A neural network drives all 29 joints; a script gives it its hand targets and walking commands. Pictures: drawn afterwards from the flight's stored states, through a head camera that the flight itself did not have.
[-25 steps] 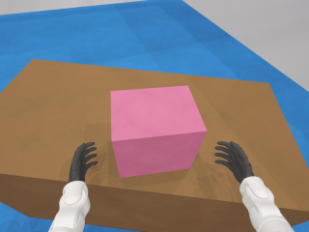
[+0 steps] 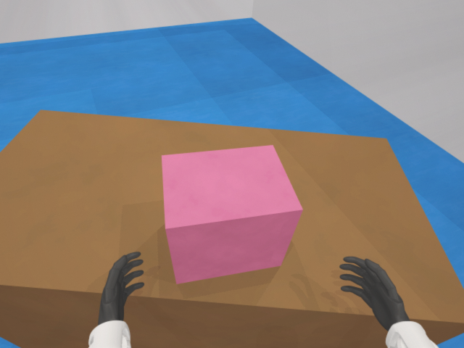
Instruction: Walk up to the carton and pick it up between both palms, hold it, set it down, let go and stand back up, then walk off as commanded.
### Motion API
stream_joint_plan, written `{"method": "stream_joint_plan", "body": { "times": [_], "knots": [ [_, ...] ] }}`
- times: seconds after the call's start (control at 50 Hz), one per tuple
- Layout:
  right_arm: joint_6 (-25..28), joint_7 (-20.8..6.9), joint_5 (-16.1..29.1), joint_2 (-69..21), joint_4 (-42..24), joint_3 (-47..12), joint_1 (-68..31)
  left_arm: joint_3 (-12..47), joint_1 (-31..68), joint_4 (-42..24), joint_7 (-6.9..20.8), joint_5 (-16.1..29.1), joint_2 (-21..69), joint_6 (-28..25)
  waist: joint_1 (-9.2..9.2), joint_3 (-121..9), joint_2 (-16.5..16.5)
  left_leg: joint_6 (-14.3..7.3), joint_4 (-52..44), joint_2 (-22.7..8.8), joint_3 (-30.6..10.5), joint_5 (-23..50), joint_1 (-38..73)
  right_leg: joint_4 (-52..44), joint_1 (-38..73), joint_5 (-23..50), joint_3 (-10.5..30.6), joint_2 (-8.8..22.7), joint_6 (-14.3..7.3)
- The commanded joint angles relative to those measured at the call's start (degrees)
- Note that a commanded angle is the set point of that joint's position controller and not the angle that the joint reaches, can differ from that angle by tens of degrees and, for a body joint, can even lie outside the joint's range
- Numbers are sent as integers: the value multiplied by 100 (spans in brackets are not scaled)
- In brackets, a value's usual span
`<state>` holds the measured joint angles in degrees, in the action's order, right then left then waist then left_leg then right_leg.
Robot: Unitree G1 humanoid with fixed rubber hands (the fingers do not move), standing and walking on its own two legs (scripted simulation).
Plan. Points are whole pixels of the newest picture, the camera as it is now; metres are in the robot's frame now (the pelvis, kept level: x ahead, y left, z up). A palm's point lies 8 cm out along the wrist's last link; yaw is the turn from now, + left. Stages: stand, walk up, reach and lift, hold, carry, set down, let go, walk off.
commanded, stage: set down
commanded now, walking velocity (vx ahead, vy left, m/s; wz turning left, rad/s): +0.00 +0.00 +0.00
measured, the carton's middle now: (225, 214) +0.40 +0.03 -0.01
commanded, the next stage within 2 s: let go in 1.92 s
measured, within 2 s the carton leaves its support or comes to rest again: neither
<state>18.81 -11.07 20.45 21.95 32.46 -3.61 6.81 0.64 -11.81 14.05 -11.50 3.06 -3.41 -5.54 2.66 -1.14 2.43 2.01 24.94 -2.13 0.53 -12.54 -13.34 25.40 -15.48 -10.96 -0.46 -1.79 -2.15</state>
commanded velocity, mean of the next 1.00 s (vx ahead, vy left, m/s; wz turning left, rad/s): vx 0.00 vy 0.00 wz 0.00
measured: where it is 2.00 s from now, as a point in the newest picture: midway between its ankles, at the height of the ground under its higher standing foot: outside the picture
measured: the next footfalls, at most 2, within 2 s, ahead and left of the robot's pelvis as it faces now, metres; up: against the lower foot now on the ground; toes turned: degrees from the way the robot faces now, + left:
none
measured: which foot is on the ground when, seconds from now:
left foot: down 0.00-1.00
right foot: down 0.00-1.00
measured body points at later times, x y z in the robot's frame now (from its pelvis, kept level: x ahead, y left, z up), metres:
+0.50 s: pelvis +0.00 +0.00 +0.00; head +0.00 +0.01 +0.45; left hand +0.19 +0.21 -0.03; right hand +0.20 -0.24 -0.02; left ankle +0.01 +0.14 -0.74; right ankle +0.03 -0.10 -0.74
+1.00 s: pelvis +0.02 +0.01 +0.00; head +0.02 +0.02 +0.45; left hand +0.18 +0.22 -0.04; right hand +0.20 -0.22 -0.04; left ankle +0.01 +0.14 -0.74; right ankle +0.03 -0.10 -0.74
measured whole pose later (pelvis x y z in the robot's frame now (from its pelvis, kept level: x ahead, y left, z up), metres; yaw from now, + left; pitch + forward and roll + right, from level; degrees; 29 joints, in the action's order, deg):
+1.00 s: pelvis +0.02 +0.01 +0.00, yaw -1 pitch -2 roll +0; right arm 14.9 -7.5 10.9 15.2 30.0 -0.6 15.8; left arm 1.2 -19.4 14.9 -8.3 2.5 -7.0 -1.8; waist 3.1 2.2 1.2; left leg 1.6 21.1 -2.1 1.5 -12.6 -5.9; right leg 21.1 -8.1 -10.5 0.6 -1.9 -1.6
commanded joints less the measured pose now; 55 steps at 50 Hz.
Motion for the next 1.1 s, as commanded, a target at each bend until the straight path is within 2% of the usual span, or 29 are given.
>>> {"method": "stream_joint_plan", "body": {
  "times": [0.0, 0.02, 0.04, 0.08, 0.1, 0.16, 0.24, 0.26, 0.28, 0.3, 0.38, 0.4, 0.42, 0.44, 0.54, 0.58, 0.6, 0.64, 0.66, 0.68, 0.72, 0.76, 0.78, 0.86, 0.94, 0.98, 1.0, 1.06, 1.08],
  "knots": [
    [205, 30, -84, 1064, -976, 572, -1054, -154, 1235, -846, -78, -83, -318, -278, 24, -616, 174, -59, -465, 215, 149, 303, -494, -456, 1074, -276, 582, 120, -31],
    [204, 47, -95, 979, -1017, 483, -979, -65, 1246, -969, -65, -48, -294, -300, -14, -791, 165, -92, -515, 217, 212, 429, -424, -410, 1109, -42, 481, 102, 9],
    [293, 54, 72, 947, -1139, 452, 151, -65, 50, -1514, -68, -113, -127, -321, 42, -846, 135, -28, -510, 199, 161, 976, 49, -412, 1415, 681, 388, 68, 10],
    [289, 34, 19, 999, -1040, 441, 58, -49, 98, -1263, -13, -131, -102, -279, 87, -771, 116, 44, -424, 228, 224, 1142, 229, -517, 1178, 686, 400, 21, -53],
    [350, 45, 12, 1029, -1379, 561, 340, 35, -191, -1779, -32, -151, -176, -271, 65, -814, -30, 70, -510, 187, 157, 1390, 353, -491, 1283, 1065, 303, -12, -103],
    [325, 99, -75, 920, -1712, 470, -245, -120, 395, -1517, -6, -90, -424, -341, 147, -572, 340, -46, -505, 268, 258, 711, 6, -516, 1075, 405, 365, 25, 37],
    [261, 21, -217, 821, -1536, 776, -224, 166, 388, -1467, -127, 0, -145, -323, 75, -376, 2, 5, -571, 169, 276, 332, 146, -657, 702, -348, 335, 10, -105],
    [182, 23, -198, 788, -1459, 491, 223, -80, -41, -974, -73, -158, -115, -238, 193, -71, 225, -49, -607, 216, 326, 371, 222, -768, 854, -351, 436, 44, -72],
    [207, 53, -149, 727, -1665, 476, 158, -176, 255, -1390, -87, -21, -345, -370, 243, -452, 301, -105, -521, 222, 295, 489, 29, -650, 967, -237, 558, 135, 73],
    [194, 117, -269, 724, -1548, 645, 173, -77, 183, -1302, -36, 46, -332, -309, 61, -337, 301, -79, -552, 220, 348, 475, 225, -649, 993, -201, 402, 83, 41],
    [24, 163, -303, 713, -1465, 563, 249, -136, 124, -1066, -5, -137, -461, -148, 162, -192, 107, -53, -522, 276, 317, 473, 250, -774, 857, -438, 548, 138, -1],
    [40, 153, -375, 687, -1585, 643, 134, -18, 206, -1274, 29, 36, -426, -132, 28, -371, 348, -82, -456, 238, 280, 532, 322, -792, 839, -310, 572, 185, 8],
    [-48, 210, -517, 623, -1247, 683, 270, 15, 78, -700, 132, -46, -420, -24, -55, -66, 421, -55, -506, 225, 296, 418, 381, -794, 809, -320, 558, 153, 12],
    [35, 182, -358, 633, -1656, 624, 246, -99, 203, -1498, 26, 6, -530, -149, 72, -423, 203, -63, -536, 229, 282, 492, 298, -750, 944, -285, 596, 180, 24],
    [48, 177, -470, 538, -1330, 561, 509, -29, -281, -879, 110, -122, -442, -70, 37, -170, 160, -7, -477, 211, 244, 859, 472, -780, 881, 261, 405, 62, -64],
    [134, 115, -332, 595, -1635, 569, 423, -138, -148, -1521, 22, -168, -504, -207, 119, -350, -63, -18, -550, 189, 229, 988, 598, -711, 849, 287, 382, 29, -64],
    [-12, 193, -479, 520, -1037, 551, 430, -88, -299, -792, 144, -177, -469, -11, 19, 8, 64, -27, -592, 244, 248, 825, 486, -836, 840, 310, 388, 96, -30],
    [11, 185, -465, 552, -1433, 537, 331, -92, -94, -1288, 111, -123, -526, -126, 148, -139, 92, -21, -610, 226, 281, 736, 529, -773, 797, 13, 327, 25, -15],
    [-18, 242, -619, 373, -1235, 700, 324, -13, -34, -954, 162, -56, -599, -61, -19, -155, -17, -21, -591, 231, 245, 596, 441, -846, 854, -32, 357, 121, -27],
    [87, 191, -472, 484, -1670, 716, 310, -37, -155, -1580, 44, -10, -646, -163, 170, -455, -59, -17, -607, 193, 244, 881, 465, -723, 929, 353, 288, 66, -28],
    [-5, 195, -571, 510, -1232, 614, 339, 48, -257, -839, 128, -100, -475, -57, -20, -121, 78, 18, -626, 189, 255, 902, 660, -798, 741, 392, 223, 12, -26],
    [-141, 226, -663, 304, -1008, 526, 322, -48, -81, -580, 221, -239, -564, 123, 32, 197, -64, 9, -633, 206, 279, 548, 507, -905, 685, -92, 363, 95, -99],
    [-21, 197, -600, 386, -1502, 739, 268, -30, -32, -1483, 117, -80, -654, -24, 138, -379, -222, 53, -654, 168, 276, 848, 595, -751, 873, 157, 175, 41, -29],
    [-74, 344, -805, 197, -1507, 659, 282, -38, -91, -973, 243, 40, -831, 9, 47, -449, 190, -82, -537, 236, 295, 888, 569, -743, 1002, 543, 322, 95, 101],
    [-52, 394, -955, 262, -1266, 806, 570, -78, -485, -1119, 277, -3, -779, 60, 50, -408, -30, 64, -542, 207, 253, 1448, 804, -787, 1069, 988, 151, 29, -10],
    [-137, 472, -1064, 241, -787, 699, 630, -179, -504, -426, 388, -196, -736, 168, 34, -32, -39, 92, -556, 281, 318, 1506, 893, -846, 1025, 1187, 202, 89, 54],
    [-44, 415, -865, 254, -1185, 703, 510, -79, -295, -1070, 351, -66, -762, 44, -15, -277, 39, 50, -564, 237, 236, 1445, 799, -792, 979, 1126, 186, 15, 96],
    [-109, 386, -962, 87, -1125, 666, 547, -141, -293, -832, 358, -82, -742, 91, 91, -149, 124, 31, -596, 249, 237, 1315, 854, -911, 953, 880, 159, 24, 56],
    [-213, 465, -1152, 37, -676, 694, 494, -62, -261, -195, 462, -185, -738, 212, -47, 141, 70, 48, -640, 240, 270, 1061, 771, -983, 900, 565, 199, 54, 34]
  ]
}}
